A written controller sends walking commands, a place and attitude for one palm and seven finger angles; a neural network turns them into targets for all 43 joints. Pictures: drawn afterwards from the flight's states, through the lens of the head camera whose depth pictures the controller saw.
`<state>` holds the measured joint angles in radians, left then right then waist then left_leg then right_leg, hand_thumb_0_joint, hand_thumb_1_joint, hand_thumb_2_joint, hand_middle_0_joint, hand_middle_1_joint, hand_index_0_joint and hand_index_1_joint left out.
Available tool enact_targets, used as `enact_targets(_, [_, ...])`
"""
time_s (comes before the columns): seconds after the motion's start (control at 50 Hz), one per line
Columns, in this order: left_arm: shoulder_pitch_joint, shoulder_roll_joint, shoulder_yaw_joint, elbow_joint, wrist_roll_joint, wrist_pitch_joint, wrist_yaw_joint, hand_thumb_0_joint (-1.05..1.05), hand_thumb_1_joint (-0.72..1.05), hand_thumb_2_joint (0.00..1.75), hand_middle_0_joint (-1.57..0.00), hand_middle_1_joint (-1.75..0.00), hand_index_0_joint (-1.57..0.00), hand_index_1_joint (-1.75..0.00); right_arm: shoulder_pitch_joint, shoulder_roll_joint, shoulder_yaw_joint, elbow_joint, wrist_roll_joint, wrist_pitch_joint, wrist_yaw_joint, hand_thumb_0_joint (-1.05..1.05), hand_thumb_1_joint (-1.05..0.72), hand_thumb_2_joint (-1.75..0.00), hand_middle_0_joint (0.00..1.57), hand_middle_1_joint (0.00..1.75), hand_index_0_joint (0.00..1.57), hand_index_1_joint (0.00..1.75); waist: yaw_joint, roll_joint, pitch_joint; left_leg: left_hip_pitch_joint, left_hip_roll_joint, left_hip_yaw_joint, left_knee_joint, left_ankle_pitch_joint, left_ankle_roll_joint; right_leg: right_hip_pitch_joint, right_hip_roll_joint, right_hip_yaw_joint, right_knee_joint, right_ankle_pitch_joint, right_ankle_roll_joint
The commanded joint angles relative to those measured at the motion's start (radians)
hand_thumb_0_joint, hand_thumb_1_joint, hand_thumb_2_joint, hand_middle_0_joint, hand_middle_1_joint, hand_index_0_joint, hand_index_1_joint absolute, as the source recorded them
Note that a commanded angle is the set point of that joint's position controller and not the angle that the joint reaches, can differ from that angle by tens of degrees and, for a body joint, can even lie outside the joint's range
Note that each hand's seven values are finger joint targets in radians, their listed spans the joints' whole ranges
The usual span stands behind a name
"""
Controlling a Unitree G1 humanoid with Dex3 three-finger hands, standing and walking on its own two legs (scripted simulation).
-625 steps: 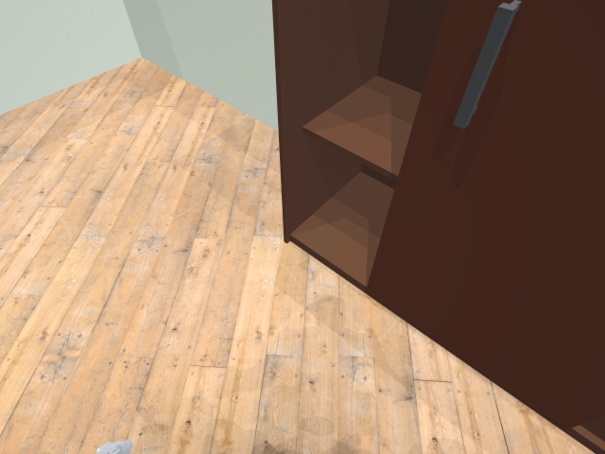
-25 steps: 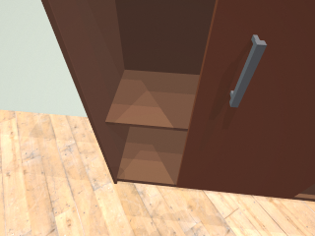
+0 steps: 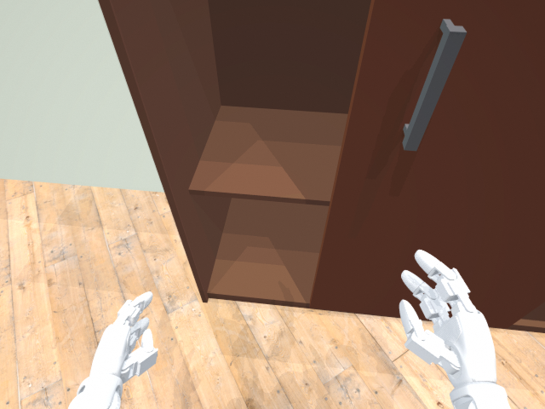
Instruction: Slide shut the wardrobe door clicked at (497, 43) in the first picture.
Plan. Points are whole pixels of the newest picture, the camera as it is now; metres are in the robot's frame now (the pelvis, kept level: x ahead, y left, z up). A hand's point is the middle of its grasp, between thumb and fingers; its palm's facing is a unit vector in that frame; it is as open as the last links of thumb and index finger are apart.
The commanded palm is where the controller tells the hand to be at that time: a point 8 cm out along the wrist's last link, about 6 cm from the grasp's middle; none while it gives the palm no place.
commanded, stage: raise the hand with hooked fingers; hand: right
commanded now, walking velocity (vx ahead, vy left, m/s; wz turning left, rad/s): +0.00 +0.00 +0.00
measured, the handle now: (426, 90) +0.56 -0.20 +0.21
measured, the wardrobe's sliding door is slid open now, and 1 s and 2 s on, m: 0.39 0.39 0.39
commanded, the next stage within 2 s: move the hooked fingers beside the handle in 1.72 s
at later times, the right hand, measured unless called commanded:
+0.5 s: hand (489, 305) +0.25 -0.24 +0.10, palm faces +0.07 +1.00 -0.03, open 11.4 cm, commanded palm +0.20 -0.29 +0.12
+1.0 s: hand out of the picture +0.26 -0.30 +0.20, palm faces +0.13 +0.99 -0.07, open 13.8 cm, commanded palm +0.22 -0.34 +0.20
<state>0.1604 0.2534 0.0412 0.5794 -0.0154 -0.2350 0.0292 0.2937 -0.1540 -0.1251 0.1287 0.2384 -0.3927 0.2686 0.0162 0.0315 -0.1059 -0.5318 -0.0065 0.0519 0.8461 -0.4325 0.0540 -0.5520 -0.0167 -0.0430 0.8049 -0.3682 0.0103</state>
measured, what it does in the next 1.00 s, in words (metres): stands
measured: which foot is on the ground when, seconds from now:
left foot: down 0.00-1.00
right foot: down 0.00-1.00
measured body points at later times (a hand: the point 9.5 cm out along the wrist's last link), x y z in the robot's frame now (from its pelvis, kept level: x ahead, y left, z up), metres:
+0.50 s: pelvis +0.00 -0.02 +0.01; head +0.01 -0.01 +0.46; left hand +0.14 +0.20 -0.07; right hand +0.24 -0.29 +0.11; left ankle +0.00 +0.08 -0.70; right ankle +0.02 -0.13 -0.70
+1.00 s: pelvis +0.01 -0.03 +0.03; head -0.01 -0.01 +0.48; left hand +0.22 +0.18 -0.02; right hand +0.25 -0.35 +0.20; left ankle +0.00 +0.08 -0.70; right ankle +0.02 -0.13 -0.70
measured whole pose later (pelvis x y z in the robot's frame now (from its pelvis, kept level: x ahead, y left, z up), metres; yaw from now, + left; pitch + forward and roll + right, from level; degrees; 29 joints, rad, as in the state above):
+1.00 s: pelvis +0.01 -0.03 +0.03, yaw -2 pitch -2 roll +1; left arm 0.19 0.25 -0.08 0.61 -0.07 -0.27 0.11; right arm -0.03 -0.41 -0.42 0.03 0.34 0.10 0.37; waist -0.06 -0.05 -0.03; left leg -0.19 0.00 0.09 0.51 -0.29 0.02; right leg -0.26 0.00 -0.01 0.56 -0.27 -0.02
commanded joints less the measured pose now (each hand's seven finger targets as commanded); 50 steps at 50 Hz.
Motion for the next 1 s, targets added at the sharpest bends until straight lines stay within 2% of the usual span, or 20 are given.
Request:
enact_targets(0.0, [-0.080,0.093,0.023,-0.253,-0.009,-0.002,0.009,0.00,0.90,0.90,-0.20,-0.30,-0.20,-0.30,0.054,-0.210,-0.147,-0.340,0.031,0.015,-0.024,0.00,-0.43,-0.70,0.23,0.60,0.23,0.60,-0.084,-0.139,-0.126,0.113,0.035,-0.103,-0.165,0.158,-0.030,0.010,0.060,-0.017,-0.045,0.112,-0.027])
enact_targets(0.06, [-0.010,0.078,0.014,-0.214,0.002,-0.009,0.025,0.00,0.90,0.90,-0.20,-0.30,-0.20,-0.30,-0.181,-0.203,-0.146,-0.487,0.025,-0.064,-0.108,0.00,-0.36,-0.67,0.24,0.64,0.24,0.64,-0.003,-0.144,-0.119,0.017,0.014,-0.093,-0.181,0.075,-0.035,0.059,0.030,0.029,-0.018,0.084,-0.041])
enact_targets(0.08, [0.004,0.081,0.007,-0.200,0.007,-0.017,0.030,0.00,0.90,0.90,-0.20,-0.30,-0.20,-0.30,-0.279,-0.209,-0.125,-0.543,0.025,-0.101,-0.118,0.00,-0.34,-0.66,0.24,0.66,0.24,0.66,0.027,-0.106,-0.106,-0.016,0.004,-0.087,-0.175,0.048,-0.035,0.055,0.021,0.048,-0.007,0.066,-0.045])
enact_targets(0.1, [0.017,0.085,0.006,-0.183,0.006,-0.031,0.035,0.00,0.90,0.90,-0.20,-0.30,-0.20,-0.30,-0.274,-0.202,-0.108,-0.535,0.021,-0.132,-0.114,0.00,-0.32,-0.65,0.24,0.68,0.24,0.68,0.038,-0.121,-0.123,-0.027,0.000,-0.088,-0.176,0.022,-0.032,0.072,0.016,0.055,-0.003,0.053,-0.046])
enact_targets(0.14, [0.019,0.099,-0.009,-0.158,-0.002,-0.062,0.044,0.00,0.90,0.90,-0.20,-0.30,-0.20,-0.30,-0.266,-0.167,-0.024,-0.506,0.026,-0.170,-0.072,0.00,-0.27,-0.63,0.25,0.70,0.25,0.70,0.064,-0.138,-0.077,-0.064,-0.005,-0.076,-0.184,-0.017,-0.030,0.083,0.009,0.071,-0.010,0.006,-0.047])
enact_targets(0.18, [0.015,0.121,-0.025,-0.141,-0.012,-0.076,0.055,0.00,0.90,0.90,-0.20,-0.30,-0.20,-0.30,-0.291,-0.168,0.031,-0.428,0.034,-0.137,-0.006,0.00,-0.22,-0.61,0.25,0.74,0.25,0.74,0.079,-0.139,-0.050,-0.054,-0.008,-0.071,-0.198,-0.027,-0.029,0.083,0.008,0.088,-0.028,-0.024,-0.050])
enact_targets(0.24, [0.018,0.135,-0.030,-0.135,-0.031,-0.081,0.073,0.00,0.90,0.90,-0.20,-0.30,-0.20,-0.30,-0.231,-0.237,-0.025,-0.266,0.040,0.011,0.062,0.00,-0.15,-0.58,0.25,0.78,0.25,0.78,0.043,-0.043,-0.041,0.011,0.006,-0.090,-0.262,-0.070,-0.041,0.054,0.011,0.097,-0.073,-0.046,-0.050])
enact_targets(0.28, [0.003,0.135,-0.030,-0.143,-0.038,-0.074,0.080,0.00,0.90,0.90,-0.20,-0.30,-0.20,-0.30,-0.138,-0.296,-0.125,-0.158,0.052,0.141,0.077,0.00,-0.11,-0.56,0.26,0.81,0.26,0.81,-0.022,-0.018,-0.057,0.084,0.016,-0.094,-0.285,-0.053,-0.041,0.051,0.014,0.092,-0.105,-0.009,-0.048])
enact_targets(0.32, [-0.033,0.119,-0.038,-0.174,-0.039,-0.061,0.081,0.00,0.90,0.90,-0.20,-0.30,-0.20,-0.30,-0.120,-0.313,-0.190,-0.214,0.084,0.233,0.058,0.00,-0.06,-0.54,0.26,0.84,0.26,0.84,-0.067,-0.010,-0.092,0.149,0.024,-0.068,-0.283,0.016,-0.045,0.076,0.021,0.084,-0.142,0.045,-0.044])
enact_targets(0.38, [-0.053,0.092,-0.047,-0.181,-0.028,-0.057,0.074,0.00,0.90,0.90,-0.20,-0.30,-0.20,-0.30,-0.134,-0.339,-0.305,-0.328,0.128,0.265,-0.022,0.00,0.01,-0.51,0.27,0.88,0.27,0.88,-0.107,0.008,-0.129,0.221,0.007,-0.024,-0.264,0.147,-0.041,0.125,0.016,0.080,-0.177,0.150,-0.038])
enact_targets(0.42, [-0.024,0.084,-0.044,-0.173,-0.025,-0.067,0.058,0.00,0.90,0.90,-0.20,-0.30,-0.20,-0.30,-0.133,-0.330,-0.332,-0.410,0.124,0.226,-0.069,0.00,0.06,-0.49,0.27,0.92,0.27,0.92,-0.101,-0.042,-0.144,0.223,-0.007,0.009,-0.244,0.252,-0.036,0.179,0.009,0.071,-0.201,0.225,-0.032])
enact_targets(0.46, [0.003,0.087,-0.040,-0.161,-0.018,-0.085,0.042,0.00,0.90,0.90,-0.20,-0.30,-0.20,-0.30,-0.145,-0.310,-0.301,-0.478,0.095,0.172,-0.087,0.00,0.10,-0.47,0.27,0.94,0.27,0.94,-0.083,-0.109,-0.159,0.206,-0.014,0.022,-0.227,0.320,-0.032,0.228,0.007,0.060,-0.203,0.289,-0.028])
enact_targets(0.52, [0.023,0.109,-0.036,-0.136,-0.017,-0.104,0.032,0.00,0.90,0.90,-0.20,-0.30,-0.20,-0.30,-0.171,-0.278,-0.223,-0.449,0.067,0.149,-0.051,0.00,0.17,-0.44,0.28,0.99,0.28,0.99,-0.037,-0.112,-0.117,0.173,-0.016,0.021,-0.242,0.338,-0.036,0.256,0.004,0.060,-0.199,0.292,-0.034])
enact_targets(0.58, [0.021,0.134,-0.033,-0.116,-0.033,-0.113,0.052,0.00,0.90,0.90,-0.20,-0.30,-0.20,-0.30,-0.256,-0.274,-0.181,-0.373,0.083,0.198,0.022,0.00,0.24,-0.41,0.28,1.03,0.28,1.03,-0.014,-0.089,-0.039,0.157,-0.017,0.011,-0.293,0.255,-0.037,0.250,0.006,0.073,-0.223,0.193,-0.041])
enact_targets(0.62, [0.010,0.140,-0.031,-0.111,-0.044,-0.119,0.072,0.00,0.90,0.90,-0.20,-0.30,-0.20,-0.30,-0.307,-0.336,-0.226,-0.370,0.100,0.240,0.058,0.00,0.29,-0.39,0.29,1.07,0.29,1.07,-0.028,-0.092,-0.066,0.185,-0.010,0.004,-0.322,0.214,-0.039,0.274,0.009,0.079,-0.246,0.159,-0.043])
enact_targets(0.68, [-0.004,0.138,-0.041,-0.111,-0.041,-0.123,0.088,0.00,0.90,0.90,-0.20,-0.30,-0.20,-0.30,-0.351,-0.427,-0.315,-0.402,0.109,0.283,0.067,0.00,0.36,-0.36,0.29,1.11,0.29,1.11,-0.060,-0.098,-0.111,0.252,-0.012,0.009,-0.335,0.262,-0.032,0.322,0.010,0.092,-0.272,0.217,-0.044])
enact_targets(0.72, [-0.017,0.126,-0.048,-0.113,-0.040,-0.125,0.087,0.00,0.90,0.90,-0.20,-0.30,-0.20,-0.30,-0.379,-0.439,-0.342,-0.435,0.112,0.289,0.057,0.00,0.41,-0.34,0.29,1.14,0.29,1.14,-0.068,-0.128,-0.126,0.271,-0.011,0.021,-0.335,0.310,-0.031,0.362,0.010,0.093,-0.290,0.266,-0.039])
enact_targets(0.8, [-0.037,0.117,-0.060,-0.104,-0.041,-0.120,0.080,0.00,0.90,0.90,-0.20,-0.30,-0.20,-0.30,-0.434,-0.441,-0.375,-0.396,0.134,0.314,0.053,0.00,0.50,-0.30,0.30,1.20,0.30,1.20,-0.073,-0.135,-0.074,0.289,-0.018,0.027,-0.361,0.363,-0.025,0.390,0.011,0.092,-0.316,0.311,-0.029])
enact_targets(0.88, [-0.043,0.125,-0.066,-0.096,-0.053,-0.100,0.085,0.00,0.90,0.90,-0.20,-0.30,-0.20,-0.30,-0.478,-0.436,-0.352,-0.270,0.126,0.408,0.094,0.00,0.50,-0.30,0.30,1.20,0.30,1.20,-0.070,-0.126,-0.002,0.287,-0.018,0.016,-0.401,0.347,-0.025,0.383,0.013,0.087,-0.340,0.275,-0.033])
enact_targets(0.98, [-0.070,0.124,-0.077,-0.117,-0.059,-0.075,0.091,0.00,0.90,0.90,-0.20,-0.30,-0.20,-0.30,-0.595,-0.502,-0.364,-0.286,0.111,0.494,0.128,0.00,0.50,-0.30,0.30,1.20,0.30,1.20,-0.066,-0.109,-0.044,0.317,-0.012,0.003,-0.433,0.335,-0.028,0.413,0.017,0.089,-0.350,0.262,-0.043])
